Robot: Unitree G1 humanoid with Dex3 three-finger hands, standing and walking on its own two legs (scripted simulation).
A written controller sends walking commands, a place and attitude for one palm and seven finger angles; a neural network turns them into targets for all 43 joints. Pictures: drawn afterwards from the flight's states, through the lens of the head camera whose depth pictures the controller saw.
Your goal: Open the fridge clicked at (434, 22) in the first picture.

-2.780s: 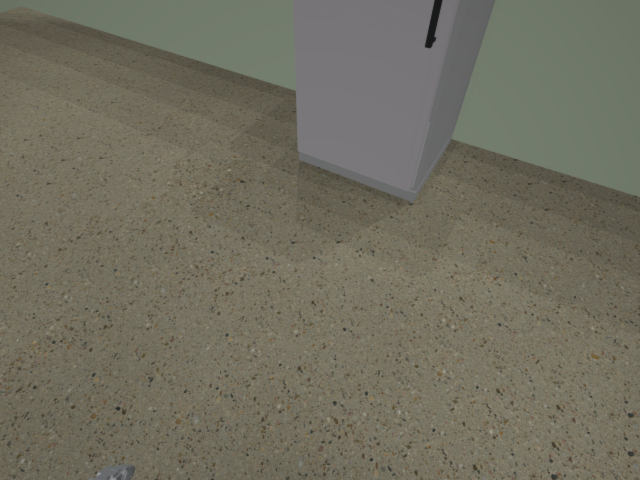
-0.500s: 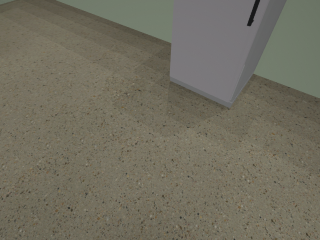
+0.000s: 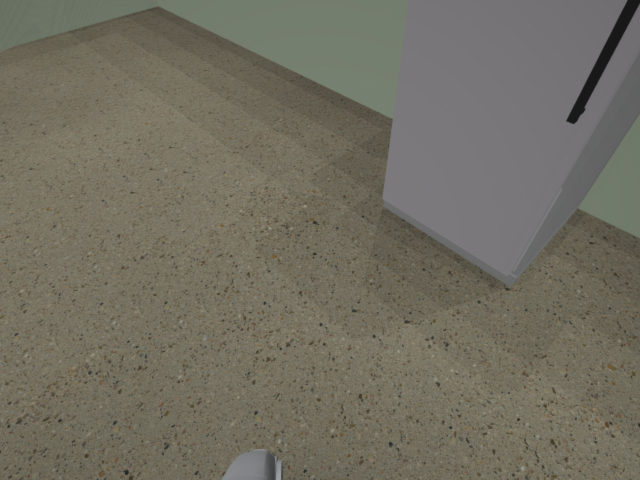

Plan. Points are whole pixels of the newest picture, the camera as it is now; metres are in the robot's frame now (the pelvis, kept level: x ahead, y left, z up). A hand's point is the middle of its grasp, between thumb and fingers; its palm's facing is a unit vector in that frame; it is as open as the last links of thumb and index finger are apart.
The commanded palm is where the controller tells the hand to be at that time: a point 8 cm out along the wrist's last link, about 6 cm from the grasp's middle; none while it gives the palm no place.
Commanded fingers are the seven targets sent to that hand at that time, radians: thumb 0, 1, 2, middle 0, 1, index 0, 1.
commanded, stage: walk to a spot facing it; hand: right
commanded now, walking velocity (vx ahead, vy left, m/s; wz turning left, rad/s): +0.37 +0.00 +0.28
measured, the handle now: (610, 50) +0.92 -0.57 +0.12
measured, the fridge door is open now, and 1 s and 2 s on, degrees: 0 0 0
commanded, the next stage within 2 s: turn to face it in 0.78 s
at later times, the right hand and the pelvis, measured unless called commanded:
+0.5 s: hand (417, 377) +0.32 -0.14 -0.18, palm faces -0.09 +0.98 -0.20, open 7.2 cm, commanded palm none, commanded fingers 0.00 -0.90 -0.90 0.20 0.30 0.20 0.30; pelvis +0.24 +0.04 -0.01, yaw +6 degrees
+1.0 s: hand (403, 260) +0.57 -0.14 -0.17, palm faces -0.24 +0.96 -0.16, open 7.4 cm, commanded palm none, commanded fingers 0.00 -0.90 -0.90 0.20 0.30 0.20 0.30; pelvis +0.46 +0.02 +0.00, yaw +14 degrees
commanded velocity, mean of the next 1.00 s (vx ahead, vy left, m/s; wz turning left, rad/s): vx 0.27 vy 0.00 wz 0.15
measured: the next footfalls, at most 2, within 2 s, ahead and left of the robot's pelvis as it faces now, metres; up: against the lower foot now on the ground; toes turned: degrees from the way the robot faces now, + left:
left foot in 0.30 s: +0.28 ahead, +0.15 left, +0.00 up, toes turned +14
right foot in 0.66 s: +0.45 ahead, -0.09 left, +0.00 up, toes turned -5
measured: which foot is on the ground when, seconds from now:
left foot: up 0.00-0.28, down 0.30-0.66, up 0.68-1.00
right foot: down 0.00-0.30, up 0.32-0.64, down 0.66-1.00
